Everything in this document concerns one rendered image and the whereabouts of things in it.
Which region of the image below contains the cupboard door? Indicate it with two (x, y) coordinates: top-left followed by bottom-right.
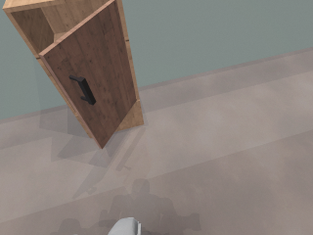
(38, 0), (137, 150)

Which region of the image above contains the handle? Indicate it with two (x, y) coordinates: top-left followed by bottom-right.
(69, 75), (96, 106)

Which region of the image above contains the left robot thigh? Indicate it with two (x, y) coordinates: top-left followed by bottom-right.
(108, 217), (142, 235)

